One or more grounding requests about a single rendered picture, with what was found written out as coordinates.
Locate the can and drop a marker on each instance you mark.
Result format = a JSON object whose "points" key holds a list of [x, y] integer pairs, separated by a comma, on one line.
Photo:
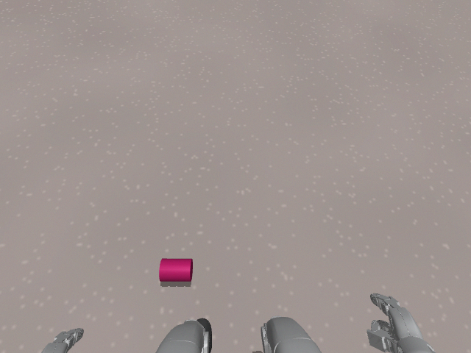
{"points": [[176, 270]]}

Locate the left robot foot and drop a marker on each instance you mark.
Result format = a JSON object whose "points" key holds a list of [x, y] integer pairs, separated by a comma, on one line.
{"points": [[206, 324]]}

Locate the right robot arm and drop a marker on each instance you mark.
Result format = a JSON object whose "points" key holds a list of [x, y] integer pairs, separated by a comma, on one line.
{"points": [[413, 345]]}

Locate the right robot hand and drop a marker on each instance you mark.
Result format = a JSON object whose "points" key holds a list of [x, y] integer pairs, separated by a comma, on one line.
{"points": [[383, 335]]}

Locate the left robot hand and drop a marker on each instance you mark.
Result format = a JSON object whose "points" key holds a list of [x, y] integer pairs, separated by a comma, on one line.
{"points": [[64, 341]]}

